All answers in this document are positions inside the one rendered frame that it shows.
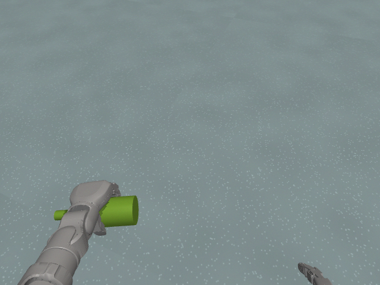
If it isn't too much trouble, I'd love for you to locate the left robot arm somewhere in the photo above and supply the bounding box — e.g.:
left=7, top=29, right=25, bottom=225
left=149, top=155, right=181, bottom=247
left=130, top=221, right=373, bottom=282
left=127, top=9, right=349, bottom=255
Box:
left=17, top=201, right=99, bottom=285

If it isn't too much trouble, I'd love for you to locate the bottle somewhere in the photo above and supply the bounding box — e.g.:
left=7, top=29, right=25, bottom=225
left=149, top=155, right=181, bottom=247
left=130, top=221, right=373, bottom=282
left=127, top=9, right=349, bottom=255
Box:
left=54, top=195, right=138, bottom=227

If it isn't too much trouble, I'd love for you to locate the left robot hand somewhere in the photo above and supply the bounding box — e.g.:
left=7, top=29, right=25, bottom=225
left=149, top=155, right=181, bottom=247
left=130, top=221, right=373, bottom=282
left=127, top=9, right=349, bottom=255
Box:
left=70, top=180, right=121, bottom=236

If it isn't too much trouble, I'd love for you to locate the right robot hand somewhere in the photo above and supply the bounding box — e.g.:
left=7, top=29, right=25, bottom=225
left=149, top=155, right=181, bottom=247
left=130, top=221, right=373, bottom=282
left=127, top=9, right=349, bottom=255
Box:
left=298, top=262, right=332, bottom=285

